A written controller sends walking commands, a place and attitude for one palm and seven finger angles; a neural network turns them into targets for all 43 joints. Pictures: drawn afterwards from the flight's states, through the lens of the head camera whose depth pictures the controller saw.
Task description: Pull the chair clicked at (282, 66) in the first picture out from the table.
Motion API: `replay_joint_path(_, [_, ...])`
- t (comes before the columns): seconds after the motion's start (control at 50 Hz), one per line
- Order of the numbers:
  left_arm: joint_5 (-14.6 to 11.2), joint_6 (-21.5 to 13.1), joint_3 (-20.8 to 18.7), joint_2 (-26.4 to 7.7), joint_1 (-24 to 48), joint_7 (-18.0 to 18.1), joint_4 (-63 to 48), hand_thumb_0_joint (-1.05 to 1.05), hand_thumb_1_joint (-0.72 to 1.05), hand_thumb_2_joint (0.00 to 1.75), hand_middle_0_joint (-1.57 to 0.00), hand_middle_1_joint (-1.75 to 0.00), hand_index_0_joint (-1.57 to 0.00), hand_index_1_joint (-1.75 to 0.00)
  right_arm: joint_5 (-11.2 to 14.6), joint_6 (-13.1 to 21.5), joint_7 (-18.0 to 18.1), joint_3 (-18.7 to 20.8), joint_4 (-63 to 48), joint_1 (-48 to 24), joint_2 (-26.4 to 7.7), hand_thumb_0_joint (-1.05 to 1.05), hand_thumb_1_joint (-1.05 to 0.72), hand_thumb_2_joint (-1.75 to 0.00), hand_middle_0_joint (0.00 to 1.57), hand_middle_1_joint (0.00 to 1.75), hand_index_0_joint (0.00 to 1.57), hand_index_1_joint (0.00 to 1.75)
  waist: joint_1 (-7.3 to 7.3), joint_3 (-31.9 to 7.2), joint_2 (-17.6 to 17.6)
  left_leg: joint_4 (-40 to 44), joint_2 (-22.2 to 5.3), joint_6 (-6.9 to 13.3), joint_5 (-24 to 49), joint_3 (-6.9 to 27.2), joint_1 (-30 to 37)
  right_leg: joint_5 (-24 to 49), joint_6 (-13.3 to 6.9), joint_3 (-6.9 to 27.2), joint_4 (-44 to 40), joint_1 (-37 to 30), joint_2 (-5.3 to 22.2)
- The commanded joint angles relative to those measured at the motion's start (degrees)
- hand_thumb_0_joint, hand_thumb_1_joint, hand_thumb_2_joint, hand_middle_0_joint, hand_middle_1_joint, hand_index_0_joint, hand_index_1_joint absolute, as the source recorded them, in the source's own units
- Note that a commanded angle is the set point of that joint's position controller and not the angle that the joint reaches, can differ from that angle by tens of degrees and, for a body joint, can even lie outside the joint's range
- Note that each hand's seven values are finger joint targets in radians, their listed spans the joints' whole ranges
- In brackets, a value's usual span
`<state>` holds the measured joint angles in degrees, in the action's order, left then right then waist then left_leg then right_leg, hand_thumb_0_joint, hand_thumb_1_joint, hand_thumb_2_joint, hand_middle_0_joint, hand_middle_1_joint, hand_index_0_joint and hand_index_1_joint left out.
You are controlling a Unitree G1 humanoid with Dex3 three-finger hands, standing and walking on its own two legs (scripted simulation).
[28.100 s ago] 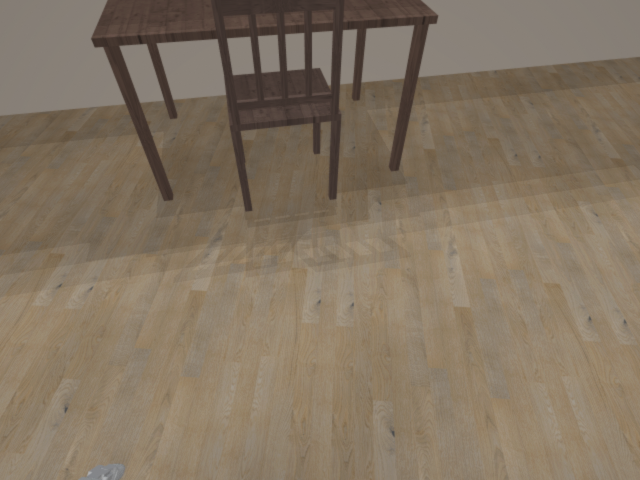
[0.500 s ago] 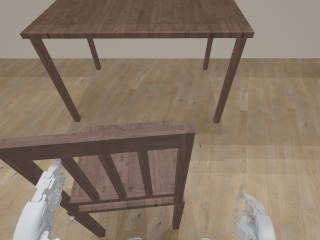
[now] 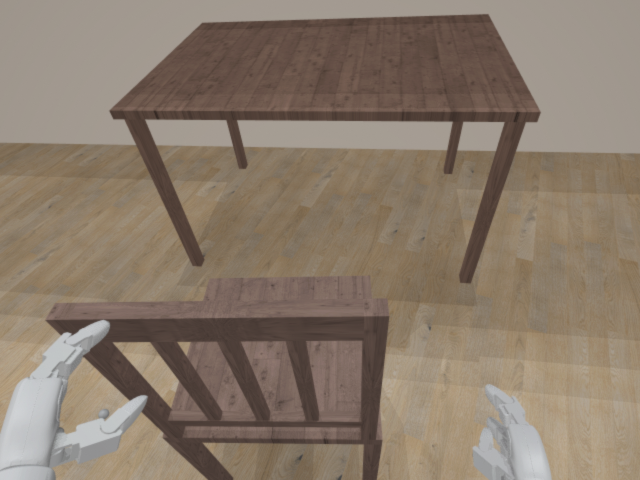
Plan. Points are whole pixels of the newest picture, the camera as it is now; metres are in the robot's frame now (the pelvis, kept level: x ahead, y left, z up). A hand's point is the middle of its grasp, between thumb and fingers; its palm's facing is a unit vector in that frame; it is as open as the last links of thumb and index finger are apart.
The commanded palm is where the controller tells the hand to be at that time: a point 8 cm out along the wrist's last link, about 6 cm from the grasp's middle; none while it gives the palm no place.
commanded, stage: draw the hand back to the body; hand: left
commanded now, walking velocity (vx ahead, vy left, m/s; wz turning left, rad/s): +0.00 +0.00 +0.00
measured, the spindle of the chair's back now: (247, 381) +0.27 +0.17 -0.09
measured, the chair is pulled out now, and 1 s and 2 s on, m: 0.63 0.62 0.62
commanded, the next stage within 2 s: step back with the hand held close in 0.54 s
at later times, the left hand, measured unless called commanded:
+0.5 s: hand (91, 334) +0.20 +0.26 +0.16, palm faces +0.42 -0.78 -0.46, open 7.5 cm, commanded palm +0.15 +0.30 +0.18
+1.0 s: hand (60, 347) +0.18 +0.29 +0.15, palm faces +0.34 -0.78 -0.53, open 7.5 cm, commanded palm +0.13 +0.32 +0.19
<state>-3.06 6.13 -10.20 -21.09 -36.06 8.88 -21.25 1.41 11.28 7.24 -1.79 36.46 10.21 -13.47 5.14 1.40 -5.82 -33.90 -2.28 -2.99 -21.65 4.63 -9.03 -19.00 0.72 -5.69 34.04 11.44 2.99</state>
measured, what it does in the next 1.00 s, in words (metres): stands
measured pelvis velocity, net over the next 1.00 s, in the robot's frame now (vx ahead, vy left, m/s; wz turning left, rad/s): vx -0.03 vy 0.03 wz -0.06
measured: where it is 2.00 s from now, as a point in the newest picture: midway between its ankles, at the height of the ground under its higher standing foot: outside the picture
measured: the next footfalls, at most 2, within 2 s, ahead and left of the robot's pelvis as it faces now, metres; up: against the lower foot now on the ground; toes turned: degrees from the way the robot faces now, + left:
none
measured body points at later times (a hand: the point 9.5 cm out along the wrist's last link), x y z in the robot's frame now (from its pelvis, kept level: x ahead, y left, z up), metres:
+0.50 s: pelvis +0.00 +0.00 +0.01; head -0.01 -0.03 +0.46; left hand +0.17 +0.30 +0.18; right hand +0.17 -0.25 -0.09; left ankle -0.03 +0.16 -0.73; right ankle -0.01 -0.12 -0.73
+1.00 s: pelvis -0.03 +0.03 +0.01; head +0.00 +0.01 +0.46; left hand +0.16 +0.32 +0.18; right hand +0.15 -0.21 -0.09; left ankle -0.03 +0.16 -0.73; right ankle +0.00 -0.12 -0.73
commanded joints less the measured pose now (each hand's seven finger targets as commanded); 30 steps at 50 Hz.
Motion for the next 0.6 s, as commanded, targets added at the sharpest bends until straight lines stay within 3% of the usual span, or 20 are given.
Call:
replay_joint_path(0.0, [0.30, -9.55, -14.48, -13.31, 16.43, 3.51, -21.19, 0.00, 0.65, 0.78, -0.16, -0.25, -0.16, -0.25, -0.35, 4.19, -0.22, 2.09, -8.12, -6.92, -5.59, 0.00, -0.90, -0.90, 0.20, 0.30, 0.20, 0.30, -2.28, -6.80, -0.57, 6.50, 1.01, 3.32, 17.03, -3.12, 2.07, 16.93, -1.30, 1.98, -7.22, -3.60, 0.98])
replay_joint_path(0.08, [0.38, -10.13, -16.10, -12.59, 17.34, 3.16, -16.63, 0.00, 0.79, 0.85, -0.19, -0.28, -0.19, -0.28, -0.32, 3.75, -0.88, 2.45, -7.21, -7.04, -5.64, 0.00, -0.90, -0.90, 0.20, 0.30, 0.20, 0.30, -1.84, -5.35, 1.05, 7.74, 0.83, 3.37, 17.80, -2.99, 2.07, 17.08, -1.28, 1.77, -8.21, -4.65, 0.99])
replay_joint_path(0.14, [-0.33, -10.61, -17.00, -9.90, 14.53, 2.13, -8.94, 0.00, 0.90, 0.90, -0.20, -0.30, -0.20, -0.30, -0.30, 1.80, -1.76, 3.05, -7.03, -7.96, -5.21, 0.00, -0.90, -0.90, 0.20, 0.30, 0.20, 0.30, -1.57, -1.85, 6.15, 8.41, 0.49, 3.55, 17.80, -3.48, 0.46, 18.17, -0.95, 1.62, -8.57, -4.59, 0.70])
replay_joint_path(0.2, [-0.82, -10.55, -14.08, -4.94, 8.58, 0.22, -2.25, 0.00, 0.90, 0.90, -0.20, -0.30, -0.20, -0.30, 0.18, -1.10, -2.69, 3.75, -7.40, -8.54, -5.04, 0.00, -0.90, -0.90, 0.20, 0.30, 0.20, 0.30, -1.50, 0.79, 8.45, 8.96, 0.30, 3.71, 17.75, -3.92, -1.69, 18.56, -0.88, 1.62, -9.65, -4.62, 0.65])
replay_joint_path(0.26, [-1.03, -11.67, -15.71, -7.88, 9.17, -0.20, -6.23, 0.00, 0.90, 0.90, -0.20, -0.30, -0.20, -0.30, 0.27, -2.54, -2.85, 4.29, -8.69, -9.25, -5.37, 0.00, -0.90, -0.90, 0.20, 0.30, 0.20, 0.30, -1.31, -2.45, 8.05, 9.07, 0.18, 4.05, 17.25, -4.12, -0.69, 18.20, -0.70, 2.16, -9.95, -5.51, 0.83])
replay_joint_path(0.3, [-0.85, -12.47, -16.97, -10.41, 11.12, 0.09, -11.76, 0.00, 0.90, 0.90, -0.20, -0.30, -0.20, -0.30, 0.12, -2.33, -2.49, 4.19, -9.27, -9.49, -5.29, 0.00, -0.90, -0.90, 0.20, 0.30, 0.20, 0.30, -1.09, -4.14, 3.30, 9.32, 0.22, 4.01, 17.77, -4.21, 0.33, 18.69, -1.04, 2.62, -9.96, -6.36, 1.08])
replay_joint_path(0.38, [-0.34, -12.86, -20.18, -14.47, 13.50, 1.17, -16.66, 0.00, 0.90, 0.90, -0.20, -0.30, -0.20, -0.30, 0.09, -0.91, -1.78, 3.98, -8.86, -9.11, -5.12, 0.00, -0.90, -0.90, 0.20, 0.30, 0.20, 0.30, -1.10, -7.17, 1.87, 9.10, 0.16, 3.79, 18.38, -4.41, 2.30, 18.92, -1.14, 2.84, -10.30, -7.03, 0.88])
replay_joint_path(0.42, [-0.23, -12.64, -18.74, -12.02, 12.00, 1.44, -14.48, 0.00, 0.90, 0.90, -0.20, -0.30, -0.20, -0.30, 0.17, -0.49, -1.48, 3.98, -8.31, -8.53, -4.82, 0.00, -0.90, -0.90, 0.20, 0.30, 0.20, 0.30, -1.44, -5.87, 2.19, 9.33, 0.08, 3.73, 18.46, -4.55, 2.22, 18.91, -1.19, 2.57, -10.30, -6.44, 0.84])
replay_joint_path(0.48, [0.07, -12.29, -17.31, -10.58, 13.10, 1.40, -14.11, 0.00, 0.90, 0.90, -0.20, -0.30, -0.20, -0.30, 0.27, -0.32, -1.45, 4.16, -7.62, -8.30, -5.20, 0.00, -0.90, -0.90, 0.20, 0.30, 0.20, 0.30, -1.93, -4.64, -0.11, 9.45, 0.14, 3.54, 18.52, -4.83, 2.46, 18.39, -1.36, 2.61, -11.00, -5.74, 0.65])
replay_joint_path(0.52, [0.06, -12.24, -16.72, -9.71, 12.42, 1.49, -12.06, 0.00, 0.90, 0.90, -0.20, -0.30, -0.20, -0.30, 0.16, -0.46, -1.42, 4.33, -7.41, -8.10, -5.44, 0.00, -0.90, -0.90, 0.20, 0.30, 0.20, 0.30, -1.93, -3.99, 2.40, 9.92, -0.05, 3.61, 17.94, -4.57, 2.23, 17.35, -1.23, 2.19, -10.74, -5.43, 0.60])
replay_joint_path(0.58, [0.07, -12.14, -16.28, -9.38, 12.91, 1.27, -11.37, 0.00, 0.90, 0.90, -0.20, -0.30, -0.20, -0.30, 0.15, -0.64, -1.61, 4.37, -7.32, -8.47, -5.68, 0.00, -0.90, -0.90, 0.20, 0.30, 0.20, 0.30, -1.85, -2.95, 2.08, 10.59, -0.08, 3.51, 17.06, -4.22, 1.36, 15.75, -1.44, 2.19, -10.99, -5.27, 0.48])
